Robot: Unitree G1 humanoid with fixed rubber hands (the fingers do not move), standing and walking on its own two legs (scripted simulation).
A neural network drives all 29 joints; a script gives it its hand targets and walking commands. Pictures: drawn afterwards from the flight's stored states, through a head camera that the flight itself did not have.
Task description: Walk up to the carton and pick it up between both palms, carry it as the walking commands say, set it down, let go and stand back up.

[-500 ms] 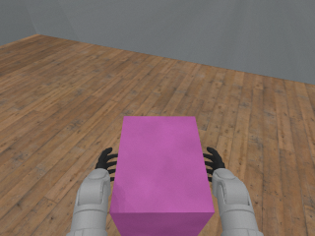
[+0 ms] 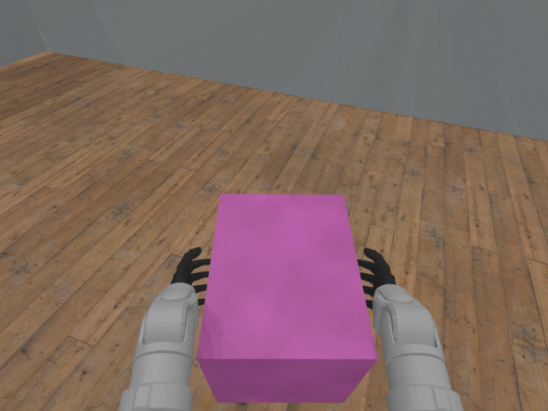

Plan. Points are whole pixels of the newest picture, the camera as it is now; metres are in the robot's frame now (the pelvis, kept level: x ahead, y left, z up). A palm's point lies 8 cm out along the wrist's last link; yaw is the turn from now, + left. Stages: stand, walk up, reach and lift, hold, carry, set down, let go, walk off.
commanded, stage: hold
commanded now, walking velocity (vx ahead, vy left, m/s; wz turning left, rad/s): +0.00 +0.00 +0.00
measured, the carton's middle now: (281, 297) +0.32 +0.00 -0.02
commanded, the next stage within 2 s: carry in 0.22 s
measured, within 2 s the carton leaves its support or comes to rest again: neither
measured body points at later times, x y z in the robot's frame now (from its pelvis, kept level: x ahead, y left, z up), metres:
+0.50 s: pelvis +0.00 -0.02 -0.02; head -0.03 -0.03 +0.43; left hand +0.30 +0.14 +0.07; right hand +0.30 -0.17 +0.07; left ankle +0.06 +0.11 -0.74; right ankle +0.03 -0.11 -0.74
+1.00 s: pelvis -0.04 -0.10 -0.03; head -0.11 -0.10 +0.41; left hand +0.12 +0.14 +0.04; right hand +0.25 -0.14 +0.06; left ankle -0.08 -0.02 -0.74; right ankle +0.03 -0.12 -0.74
